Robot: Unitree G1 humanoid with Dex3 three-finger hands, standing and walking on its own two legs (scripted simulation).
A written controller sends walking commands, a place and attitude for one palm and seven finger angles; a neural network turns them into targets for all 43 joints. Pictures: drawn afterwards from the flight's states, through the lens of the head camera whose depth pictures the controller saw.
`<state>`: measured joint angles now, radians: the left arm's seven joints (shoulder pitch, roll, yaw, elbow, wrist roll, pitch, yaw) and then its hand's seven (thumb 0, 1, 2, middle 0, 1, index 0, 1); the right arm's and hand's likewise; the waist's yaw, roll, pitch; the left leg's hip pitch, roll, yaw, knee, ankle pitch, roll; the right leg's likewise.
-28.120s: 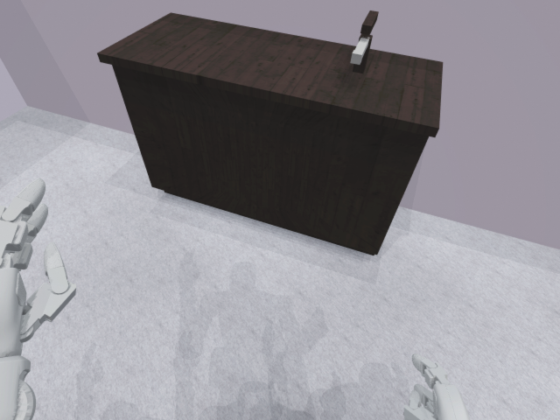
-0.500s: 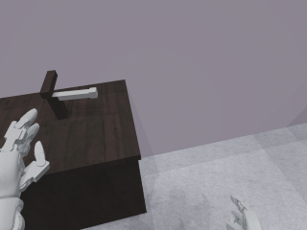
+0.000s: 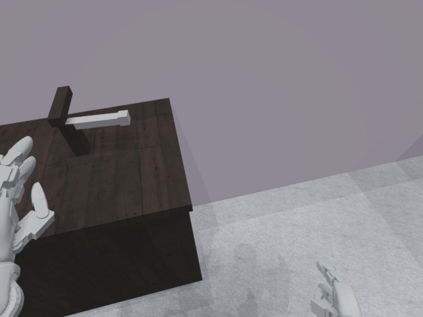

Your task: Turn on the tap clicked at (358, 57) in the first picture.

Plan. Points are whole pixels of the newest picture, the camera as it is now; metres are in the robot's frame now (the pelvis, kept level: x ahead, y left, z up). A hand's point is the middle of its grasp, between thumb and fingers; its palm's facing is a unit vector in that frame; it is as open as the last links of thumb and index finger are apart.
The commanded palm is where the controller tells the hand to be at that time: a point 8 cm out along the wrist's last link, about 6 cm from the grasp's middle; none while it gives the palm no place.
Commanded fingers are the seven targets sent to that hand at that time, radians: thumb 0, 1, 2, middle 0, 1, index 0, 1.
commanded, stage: step back with the hand held close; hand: left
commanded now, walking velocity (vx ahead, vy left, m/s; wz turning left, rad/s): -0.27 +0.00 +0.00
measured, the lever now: (124, 117) +0.55 +0.28 +0.07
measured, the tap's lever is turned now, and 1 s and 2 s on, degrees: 85 85 85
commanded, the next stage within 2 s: stop stepping back and stand still in 1.40 s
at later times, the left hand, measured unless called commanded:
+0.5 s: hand (6, 279) +0.13 +0.28 +0.14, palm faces +0.39 -0.83 -0.40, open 7.5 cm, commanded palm +0.09 +0.31 +0.18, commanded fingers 0.00 0.90 0.90 -0.20 -0.30 -0.20 -0.30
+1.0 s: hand out of the picture +0.06 +0.31 +0.17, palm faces +0.46 -0.79 -0.40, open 7.5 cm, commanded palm -0.01 +0.33 +0.18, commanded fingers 0.00 0.90 0.90 -0.20 -0.30 -0.20 -0.30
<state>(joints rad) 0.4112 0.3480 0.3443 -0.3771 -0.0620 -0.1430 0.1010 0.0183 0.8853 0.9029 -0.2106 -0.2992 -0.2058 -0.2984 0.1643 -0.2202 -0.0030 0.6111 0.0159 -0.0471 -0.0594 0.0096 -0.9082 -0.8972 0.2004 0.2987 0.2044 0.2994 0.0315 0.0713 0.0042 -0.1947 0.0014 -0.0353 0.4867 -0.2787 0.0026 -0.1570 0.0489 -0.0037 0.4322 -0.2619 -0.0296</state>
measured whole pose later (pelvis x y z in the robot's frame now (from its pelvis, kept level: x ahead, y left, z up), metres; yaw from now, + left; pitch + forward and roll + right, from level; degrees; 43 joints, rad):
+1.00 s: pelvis -0.16 +0.04 -0.01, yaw +3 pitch +2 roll -4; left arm 0.39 0.38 0.38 -0.49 0.00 -0.21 0.13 0.02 0.88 0.90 -0.21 -0.30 -0.21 -0.30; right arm 0.14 -0.19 -0.01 0.58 0.00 -0.10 -0.06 0.01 -0.91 -0.90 0.20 0.30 0.20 0.30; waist 0.01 0.02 0.02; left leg -0.46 0.02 0.02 0.53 -0.11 0.06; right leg -0.39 0.10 0.06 0.92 -0.36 0.03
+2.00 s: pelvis -0.36 +0.03 -0.01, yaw -2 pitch -1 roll +1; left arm 0.48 0.35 0.34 -0.43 -0.03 -0.10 0.16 0.02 0.89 0.90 -0.21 -0.30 -0.20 -0.30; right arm 0.28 -0.18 0.00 0.64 0.01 -0.10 -0.06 0.01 -0.91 -0.90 0.20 0.30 0.20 0.30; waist -0.04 -0.01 -0.09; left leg -0.14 0.00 0.04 0.49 -0.34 0.01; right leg -0.46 0.00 -0.05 0.85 -0.37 0.01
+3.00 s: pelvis -0.32 +0.03 +0.00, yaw -3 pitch +0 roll -1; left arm 0.49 0.34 0.32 -0.44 -0.05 -0.12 0.16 0.02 0.89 0.90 -0.21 -0.30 -0.21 -0.30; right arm 0.18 -0.22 0.00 0.60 0.01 -0.05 -0.07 0.01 -0.91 -0.90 0.20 0.30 0.21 0.30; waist 0.01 0.03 -0.01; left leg -0.19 0.02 0.07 0.44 -0.25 0.02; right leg -0.20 0.04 -0.06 0.39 -0.19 -0.04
